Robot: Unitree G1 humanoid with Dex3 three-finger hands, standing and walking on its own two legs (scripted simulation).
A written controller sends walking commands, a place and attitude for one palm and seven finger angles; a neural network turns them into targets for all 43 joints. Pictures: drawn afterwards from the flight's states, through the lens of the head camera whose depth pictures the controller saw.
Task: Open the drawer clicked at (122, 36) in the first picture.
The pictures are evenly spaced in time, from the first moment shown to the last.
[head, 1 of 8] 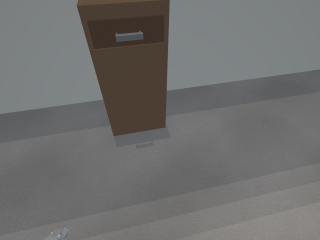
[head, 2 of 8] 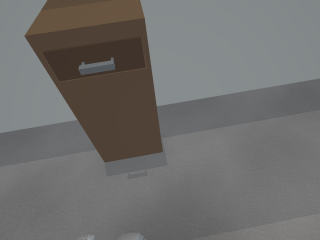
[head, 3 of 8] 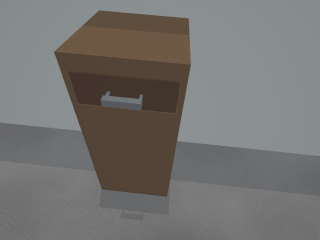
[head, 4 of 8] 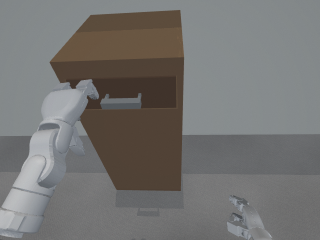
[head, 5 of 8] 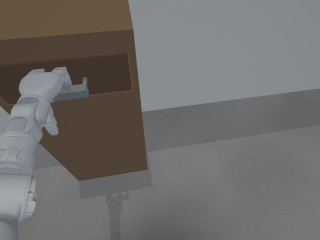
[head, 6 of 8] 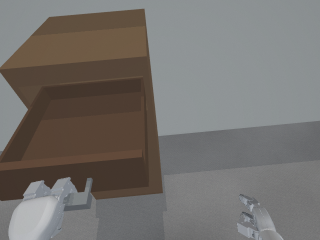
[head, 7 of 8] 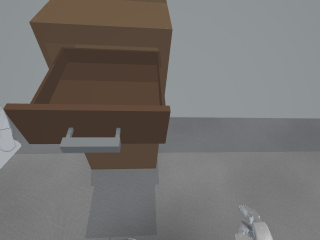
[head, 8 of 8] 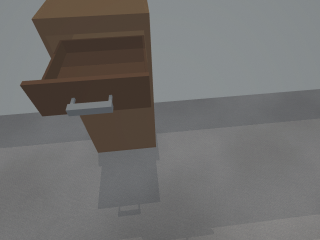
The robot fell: no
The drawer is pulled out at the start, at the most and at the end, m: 0.00 0.30 0.30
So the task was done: yes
